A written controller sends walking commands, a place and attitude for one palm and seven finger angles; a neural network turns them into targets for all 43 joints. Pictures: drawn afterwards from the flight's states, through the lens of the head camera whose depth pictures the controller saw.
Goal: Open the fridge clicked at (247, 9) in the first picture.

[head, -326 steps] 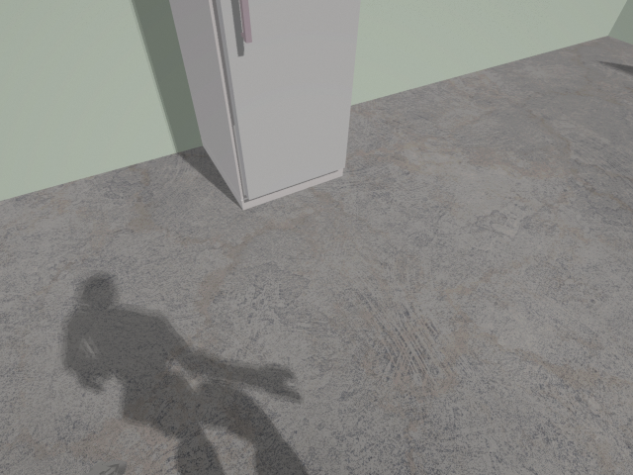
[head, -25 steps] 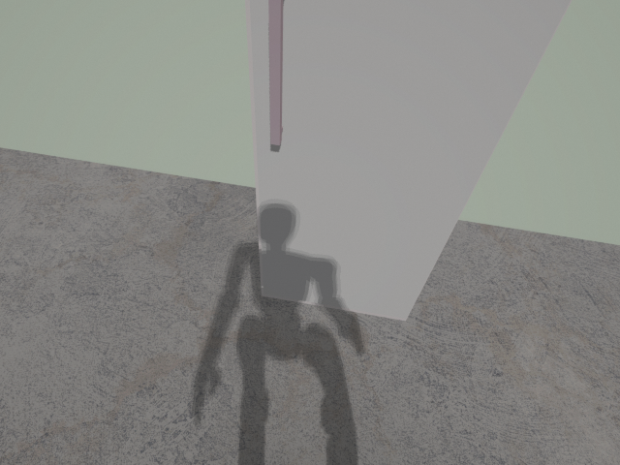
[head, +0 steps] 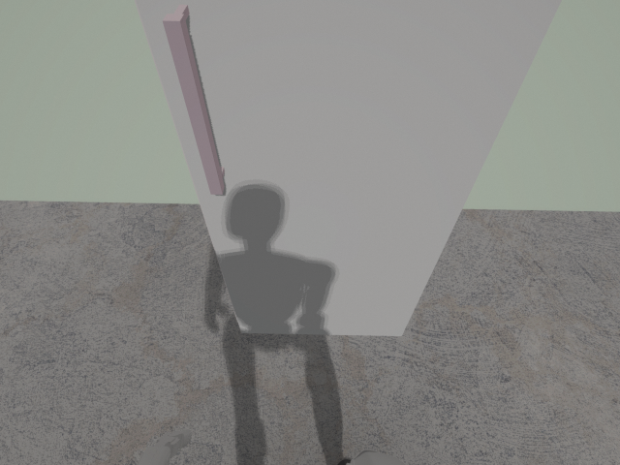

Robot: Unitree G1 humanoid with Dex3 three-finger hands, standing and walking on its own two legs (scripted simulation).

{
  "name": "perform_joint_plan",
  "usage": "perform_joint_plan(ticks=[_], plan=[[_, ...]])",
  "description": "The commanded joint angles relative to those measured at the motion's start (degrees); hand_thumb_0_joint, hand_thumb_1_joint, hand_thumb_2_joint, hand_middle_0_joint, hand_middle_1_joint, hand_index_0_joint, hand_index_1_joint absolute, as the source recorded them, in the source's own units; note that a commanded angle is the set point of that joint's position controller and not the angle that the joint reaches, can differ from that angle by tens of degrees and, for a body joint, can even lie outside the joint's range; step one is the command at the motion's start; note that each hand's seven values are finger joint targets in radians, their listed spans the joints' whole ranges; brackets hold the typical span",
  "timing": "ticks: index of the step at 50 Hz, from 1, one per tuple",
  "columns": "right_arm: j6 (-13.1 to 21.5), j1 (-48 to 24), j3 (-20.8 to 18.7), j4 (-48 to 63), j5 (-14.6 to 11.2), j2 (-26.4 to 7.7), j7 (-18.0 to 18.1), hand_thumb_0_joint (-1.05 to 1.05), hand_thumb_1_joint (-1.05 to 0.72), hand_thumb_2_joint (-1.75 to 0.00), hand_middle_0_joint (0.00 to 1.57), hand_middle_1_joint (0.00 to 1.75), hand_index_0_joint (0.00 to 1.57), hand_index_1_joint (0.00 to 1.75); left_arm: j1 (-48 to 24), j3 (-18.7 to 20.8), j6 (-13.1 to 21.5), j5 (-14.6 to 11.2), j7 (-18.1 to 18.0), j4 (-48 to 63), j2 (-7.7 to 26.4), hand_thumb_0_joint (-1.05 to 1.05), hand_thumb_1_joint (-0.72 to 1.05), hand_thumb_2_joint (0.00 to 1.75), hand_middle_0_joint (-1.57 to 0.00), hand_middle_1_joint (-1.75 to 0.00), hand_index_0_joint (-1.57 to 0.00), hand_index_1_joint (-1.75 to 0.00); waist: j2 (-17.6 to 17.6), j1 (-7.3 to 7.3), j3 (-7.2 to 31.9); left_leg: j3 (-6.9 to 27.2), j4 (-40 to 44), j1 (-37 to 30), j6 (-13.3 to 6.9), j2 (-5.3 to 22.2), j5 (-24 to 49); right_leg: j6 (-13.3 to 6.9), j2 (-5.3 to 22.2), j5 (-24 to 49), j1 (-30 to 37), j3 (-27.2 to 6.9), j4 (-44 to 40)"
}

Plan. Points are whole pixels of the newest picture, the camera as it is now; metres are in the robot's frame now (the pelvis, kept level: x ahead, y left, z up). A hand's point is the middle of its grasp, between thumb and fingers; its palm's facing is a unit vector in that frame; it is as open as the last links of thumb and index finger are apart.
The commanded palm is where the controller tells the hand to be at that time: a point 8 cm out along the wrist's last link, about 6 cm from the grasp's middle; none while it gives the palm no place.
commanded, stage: come to a stop and stand still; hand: left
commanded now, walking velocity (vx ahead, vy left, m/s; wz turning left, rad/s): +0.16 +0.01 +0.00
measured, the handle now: (202, 113) +0.55 +0.16 +0.16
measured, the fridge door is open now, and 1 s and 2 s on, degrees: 0 0 0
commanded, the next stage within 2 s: look again from close up in 1.60 s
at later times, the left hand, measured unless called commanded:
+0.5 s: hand out of the picture +0.11 +0.21 -0.16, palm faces +0.05 -0.97 -0.22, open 7.3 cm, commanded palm none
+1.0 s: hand out of the picture +0.04 +0.16 -0.15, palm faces +0.06 -0.98 -0.20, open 7.3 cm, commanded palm none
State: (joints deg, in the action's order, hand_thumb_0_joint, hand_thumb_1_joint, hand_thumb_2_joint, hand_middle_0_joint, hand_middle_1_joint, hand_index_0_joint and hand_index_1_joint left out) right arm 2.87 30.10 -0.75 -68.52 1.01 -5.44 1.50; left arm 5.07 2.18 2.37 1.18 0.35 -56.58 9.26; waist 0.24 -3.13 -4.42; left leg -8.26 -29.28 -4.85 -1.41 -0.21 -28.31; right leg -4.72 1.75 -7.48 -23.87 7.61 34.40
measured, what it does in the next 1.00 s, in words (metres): steps on the spot: left foot, then right foot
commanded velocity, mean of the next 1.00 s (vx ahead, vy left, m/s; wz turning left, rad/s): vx -0.04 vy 0.02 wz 0.00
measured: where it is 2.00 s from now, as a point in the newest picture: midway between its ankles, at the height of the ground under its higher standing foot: outside the picture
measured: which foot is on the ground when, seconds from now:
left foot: down 0.00-0.00, up 0.02-0.32, down 0.34-0.66, up 0.68-0.96, down 0.98-1.00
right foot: down 0.00-0.36, up 0.38-0.64, down 0.66-1.00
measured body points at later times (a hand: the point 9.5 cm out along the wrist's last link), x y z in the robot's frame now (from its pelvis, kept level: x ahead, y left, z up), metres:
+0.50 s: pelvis +0.08 +0.02 +0.01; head +0.10 +0.03 +0.46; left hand +0.11 +0.26 -0.15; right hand +0.17 -0.21 -0.13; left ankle +0.15 +0.14 -0.72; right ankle +0.05 -0.09 -0.67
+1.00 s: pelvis +0.04 -0.01 +0.02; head +0.07 -0.03 +0.47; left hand +0.04 +0.21 -0.13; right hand +0.03 -0.25 -0.14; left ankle +0.01 +0.12 -0.72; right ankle +0.04 -0.12 -0.72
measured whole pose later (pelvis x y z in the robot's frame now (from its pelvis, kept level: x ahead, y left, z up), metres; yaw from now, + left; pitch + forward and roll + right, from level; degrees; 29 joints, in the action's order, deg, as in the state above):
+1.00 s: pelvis +0.04 -0.01 +0.02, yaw -1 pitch +0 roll +0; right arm -0.6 16.8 -1.7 -63.6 1.2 -11.3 1.2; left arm 16.5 1.3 0.3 0.5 -1.6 -62.9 7.2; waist -1.8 1.1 -2.1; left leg -1.6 -24.7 8.9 1.2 2.1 -15.7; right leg -1.0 1.1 -14.9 -13.1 5.0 27.6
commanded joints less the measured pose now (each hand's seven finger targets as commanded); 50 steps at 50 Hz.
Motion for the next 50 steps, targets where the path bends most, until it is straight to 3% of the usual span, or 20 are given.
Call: perform_joint_plan(ticks=[1, 3, 6, 11, 14, 15, 17, 19, 21, 25, 29, 31, 32, 33, 34, 35, 38, 44, 47, 50], plan=[[1.3, -1.3, -2.2, 5.7, -1.5, -7.1, 0.5, 0.0, -0.9, -0.9, 0.2, 0.3, 0.2, 0.3, 23.2, 3.7, 1.3, -0.9, -1.4, -4.0, 14.1, 0.0, 0.9, 0.9, -0.2, -0.3, -0.2, -0.3, 5.7, 9.63, 15.1, 8.8, -48.6, 32.5, 0.1, 1.4, -4.2, -14.5, 24.8, 27.1, 32.6, -32.4, -13.1], [-0.1, -6.8, -2.3, 7.2, -0.4, -5.7, -0.2, 0.0, -0.9, -0.9, 0.2, 0.3, 0.2, 0.3, 13.2, 2.6, 0.9, -0.8, -1.7, -1.6, 9.2, 0.0, 0.9, 0.9, -0.2, -0.3, -0.2, -0.3, 0.9, 6.04, 3.1, 10.0, -48.3, 35.3, 0.2, 5.7, 2.9, -11.0, 20.4, 7.1, 15.3, -25.5, -18.4], [-2.0, -2.7, -1.6, 6.3, 0.2, -2.7, -0.5, 0.0, -0.9, -0.9, 0.2, 0.3, 0.2, 0.3, 6.5, 1.3, 1.2, 0.0, -2.3, -0.2, 5.1, 0.0, 0.9, 0.9, -0.2, -0.3, -0.2, -0.3, 2.1, 0.43, 1.6, 7.8, -34.5, 27.9, 2.1, 7.2, 5.7, -6.3, 15.1, 11.4, 2.9, -12.1, -20.4], [-2.8, -6.1, -0.6, 6.8, -0.5, -2.1, -0.3, 0.0, -0.9, -0.9, 0.2, 0.3, 0.2, 0.3, 7.7, 1.1, -0.1, 0.1, -2.3, -1.2, 6.7, 0.0, 0.9, 0.9, -0.2, -0.3, -0.2, -0.3, 5.7, 1.79, 5.7, 4.8, -13.8, 22.4, 3.9, 3.6, 11.1, -4.6, 10.5, 24.5, 8.1, -8.5, -14.5], [-3.1, -9.3, -1.5, 7.8, -0.6, -4.6, 0.0, 0.0, -0.9, -0.9, 0.2, 0.3, 0.2, 0.3, 8.2, 1.5, -1.5, -0.1, -2.6, -1.4, 7.5, 0.0, 0.9, 0.9, -0.2, -0.3, -0.2, -0.3, 8.0, 1.97, 5.8, 5.4, -2.6, 17.5, 4.1, 3.4, 18.0, -2.7, 10.2, 20.7, 9.1, -8.9, -9.4], [-3.0, -9.2, -2.0, 8.0, -0.5, -6.3, 0.0, 0.0, -0.9, -0.9, 0.2, 0.3, 0.2, 0.3, 8.5, 1.8, -2.1, -0.3, -2.6, -0.9, 7.7, 0.0, 0.9, 0.9, -0.2, -0.3, -0.2, -0.3, 5.3, 1.64, 5.4, 5.7, 1.3, 14.5, 3.7, 4.2, 25.7, -1.1, 9.3, 17.6, 7.6, -8.4, -6.3], [-2.8, -11.2, -2.9, 10.1, -0.1, -11.8, 0.3, 0.0, -0.9, -0.9, 0.2, 0.3, 0.2, 0.3, 11.3, 1.5, -3.2, -0.7, -2.7, 0.2, 5.3, 0.0, 0.9, 0.9, -0.2, -0.3, -0.2, -0.3, -7.8, 2.93, 4.8, 15.6, 5.1, 13.2, -2.3, 15.8, 50.5, 4.3, 2.2, -2.4, 4.0, -4.2, 0.2], [-2.9, -14.4, -3.2, 11.2, 0.2, -13.8, 1.0, 0.0, -0.9, -0.9, 0.2, 0.3, 0.2, 0.3, 11.9, 1.2, -4.0, -0.7, -2.9, 0.3, 5.2, 0.0, 0.9, 0.9, -0.2, -0.3, -0.2, -0.3, -16.9, 3.03, 4.5, 22.0, 11.0, 17.7, -9.2, 22.1, 55.4, 5.8, -0.9, -27.0, 4.4, -4.7, 16.0], [-3.3, -17.5, -3.4, 12.7, 0.5, -14.2, 1.5, 0.0, -0.9, -0.9, 0.2, 0.3, 0.2, 0.3, 11.6, 1.9, -4.4, -0.5, -2.7, 0.3, 6.1, 0.0, 0.9, 0.9, -0.2, -0.3, -0.2, -0.3, -11.8, 3.45, 5.0, 20.2, 8.3, 16.3, -11.0, 21.4, 57.5, 5.7, -0.4, -26.7, 1.0, -8.4, 24.9], [-3.8, -19.9, -4.3, 14.6, 0.5, -15.0, 1.2, 0.0, -0.9, -0.9, 0.2, 0.3, 0.2, 0.3, 12.1, 2.1, -4.8, -0.4, -2.1, 1.3, 5.3, 0.0, 0.9, 0.9, -0.2, -0.3, -0.2, -0.3, -8.7, 2.99, 8.4, 16.0, 7.6, 13.3, -9.6, 19.1, 47.2, 6.5, -0.3, -23.5, -0.6, -7.8, 24.8], [-4.0, -20.5, -4.8, 14.8, 0.5, -14.6, 0.5, 0.0, -0.9, -0.9, 0.2, 0.3, 0.2, 0.3, 13.6, 1.4, -4.3, -0.2, -1.8, 1.7, 4.2, 0.0, 0.9, 0.9, -0.2, -0.3, -0.2, -0.3, -11.0, 2.73, 8.6, 17.0, 9.6, 16.5, -8.0, 17.7, 29.7, 5.7, 0.3, -21.7, 6.3, -5.3, 8.2], [-4.4, -21.0, -4.6, 14.5, 0.0, -13.5, -0.1, 0.0, -0.9, -0.9, 0.2, 0.3, 0.2, 0.3, 18.9, 1.2, -3.7, -0.1, -1.8, -0.9, 3.7, 0.0, 0.9, 0.9, -0.2, -0.3, -0.2, -0.3, -7.4, 4.73, 9.2, 13.2, 8.1, 22.4, -3.9, 12.6, 13.8, 5.6, -0.7, -10.3, 16.4, -2.6, -7.2], [-4.7, -20.9, -4.2, 14.8, -0.4, -10.4, -0.4, 0.0, -0.9, -0.9, 0.2, 0.3, 0.2, 0.3, 20.1, 1.2, -3.1, 0.5, -2.0, -1.5, 5.9, 0.0, 0.9, 0.9, -0.2, -0.3, -0.2, -0.3, 0.1, 4.9, 6.1, 9.8, 2.6, 27.5, -0.3, 7.6, 4.9, 4.3, 3.8, -12.8, 17.4, -9.2, -16.6], [-5.1, -21.5, -3.2, 15.8, -0.8, -6.5, -1.0, 0.0, -0.9, -0.9, 0.2, 0.3, 0.2, 0.3, 16.9, 1.3, -2.6, 0.7, -2.1, -0.6, 9.9, 0.0, 0.9, 0.9, -0.2, -0.3, -0.2, -0.3, 10.6, 3.64, 1.7, 6.1, -4.4, 30.4, 3.4, 2.7, 2.1, -0.1, 14.7, -25.6, 9.9, -24.0, -24.8], [-5.3, -23.2, -3.0, 16.4, -0.4, -7.6, -1.4, 0.0, -0.9, -0.9, 0.2, 0.3, 0.2, 0.3, 12.3, 1.5, -2.6, 0.5, -2.2, 1.2, 11.7, 0.0, 0.9, 0.9, -0.2, -0.3, -0.2, -0.3, 10.2, 4.13, -0.4, 7.1, -9.0, 25.4, 3.3, 3.4, 2.6, -2.9, 18.6, -35.4, -0.9, -26.7, -29.7], [-5.6, -24.3, -3.2, 15.9, 0.0, -7.9, -1.5, 0.0, -0.9, -0.9, 0.2, 0.3, 0.2, 0.3, 9.7, 1.8, -2.2, 0.5, -2.3, 1.6, 11.8, 0.0, 0.9, 0.9, -0.2, -0.3, -0.2, -0.3, 13.9, 4.38, -3.8, 9.2, -13.2, 26.0, 2.6, 3.4, 4.1, -2.8, 17.0, -35.7, -4.8, -28.6, -30.7], [-4.6, -18.1, -3.0, 12.0, 0.2, -8.2, -1.7, 0.0, -0.9, -0.9, 0.2, 0.3, 0.2, 0.3, 7.8, 1.3, -1.5, 0.3, -2.0, 0.9, 8.9, 0.0, 0.9, 0.9, -0.2, -0.3, -0.2, -0.3, 8.3, 2.46, -3.9, 8.0, -15.9, 26.1, 2.4, 3.0, 9.3, -1.8, 12.6, -21.2, 1.5, -19.6, -25.9], [-3.0, -16.8, -1.8, 11.1, -0.1, -7.3, -0.9, 0.0, -0.9, -0.9, 0.2, 0.3, 0.2, 0.3, 15.3, 1.8, -0.8, 0.1, -2.2, -2.9, 8.5, 0.0, 0.9, 0.9, -0.2, -0.3, -0.2, -0.3, 7.6, 5.75, 2.0, 6.2, -3.0, 24.6, 3.3, 2.5, 7.2, -3.8, 14.3, 4.2, 17.6, -17.6, -18.0], [-2.1, -12.0, -1.1, 7.9, -0.3, -6.8, -0.2, 0.0, -0.9, -0.9, 0.2, 0.3, 0.2, 0.3, 13.8, 1.2, -1.0, -0.6, -2.4, -4.4, 6.9, 0.0, 0.9, 0.9, -0.2, -0.3, -0.2, -0.3, 5.5, 4.12, 4.8, 7.3, 9.1, 13.2, 2.4, 2.9, 18.5, -0.4, 10.4, 8.2, 14.4, -14.2, -13.3], [-1.5, -10.3, -1.1, 5.9, -0.1, -9.2, 0.6, 0.0, -0.9, -0.9, 0.2, 0.3, 0.2, 0.3, 13.5, 0.4, -1.0, -0.7, -2.3, -5.2, 4.1, 0.0, 0.9, 0.9, -0.2, -0.3, -0.2, -0.3, 1.8, 4.2, 6.8, 9.3, 5.5, 9.1, 0.8, 8.1, 31.8, 2.8, 5.5, 7.3, 12.7, -9.4, -11.6]])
